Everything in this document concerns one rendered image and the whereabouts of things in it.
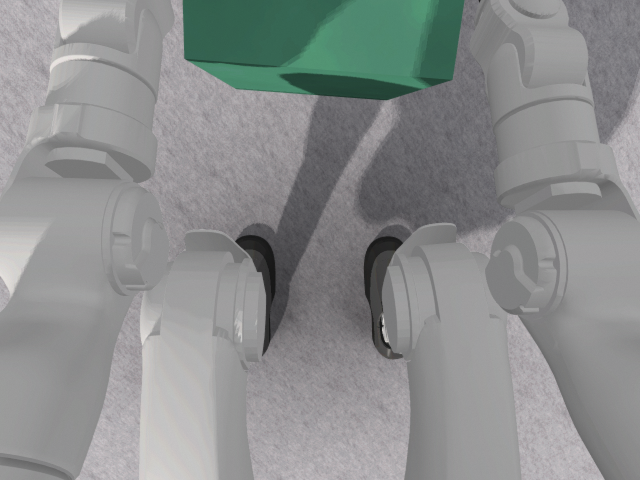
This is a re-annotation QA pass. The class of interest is left robot thigh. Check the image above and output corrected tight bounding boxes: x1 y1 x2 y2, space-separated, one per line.
139 251 266 480

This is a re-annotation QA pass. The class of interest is robot left upper arm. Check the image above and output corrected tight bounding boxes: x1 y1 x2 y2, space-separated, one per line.
0 177 170 480

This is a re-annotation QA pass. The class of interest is robot right upper arm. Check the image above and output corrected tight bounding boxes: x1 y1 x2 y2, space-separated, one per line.
485 210 640 480

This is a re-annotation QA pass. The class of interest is left robot forearm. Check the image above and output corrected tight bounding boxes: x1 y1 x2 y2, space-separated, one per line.
0 0 175 278

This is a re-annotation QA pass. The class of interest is carton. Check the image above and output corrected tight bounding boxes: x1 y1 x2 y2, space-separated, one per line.
183 0 465 100

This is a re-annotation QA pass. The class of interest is right robot forearm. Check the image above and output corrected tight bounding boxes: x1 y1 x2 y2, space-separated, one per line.
469 0 640 222

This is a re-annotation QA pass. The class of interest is left robot shin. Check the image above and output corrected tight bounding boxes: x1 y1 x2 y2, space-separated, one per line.
140 229 257 346

